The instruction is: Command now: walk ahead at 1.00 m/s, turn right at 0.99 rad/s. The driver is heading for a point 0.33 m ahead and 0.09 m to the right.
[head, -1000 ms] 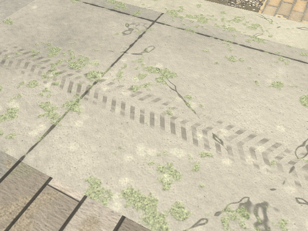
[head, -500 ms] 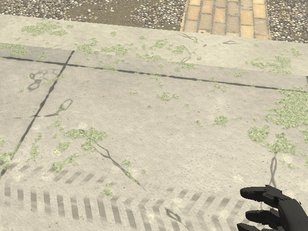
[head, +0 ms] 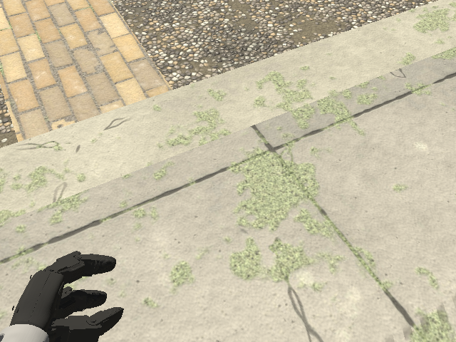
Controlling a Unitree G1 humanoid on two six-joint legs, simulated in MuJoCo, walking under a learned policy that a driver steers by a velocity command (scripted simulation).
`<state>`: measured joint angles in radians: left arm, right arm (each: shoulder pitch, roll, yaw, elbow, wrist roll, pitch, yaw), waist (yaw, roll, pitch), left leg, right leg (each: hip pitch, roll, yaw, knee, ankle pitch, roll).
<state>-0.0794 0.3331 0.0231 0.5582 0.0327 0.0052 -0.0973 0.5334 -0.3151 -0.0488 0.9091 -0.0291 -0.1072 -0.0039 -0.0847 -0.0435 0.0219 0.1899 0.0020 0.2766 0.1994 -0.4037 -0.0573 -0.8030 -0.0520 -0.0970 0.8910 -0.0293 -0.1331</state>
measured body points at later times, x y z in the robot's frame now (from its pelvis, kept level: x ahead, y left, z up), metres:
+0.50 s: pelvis +0.41 -0.02 +0.00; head +0.45 -0.02 +0.45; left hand +0.52 +0.24 -0.13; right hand +0.48 -0.29 -0.11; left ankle +0.59 +0.01 -0.72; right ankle +0.25 -0.03 -0.71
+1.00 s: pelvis +0.48 -0.03 +0.02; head +0.48 -0.04 +0.47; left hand +0.59 +0.20 -0.12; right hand +0.47 -0.29 -0.12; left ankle +0.59 +0.02 -0.72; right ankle +0.43 -0.13 -0.72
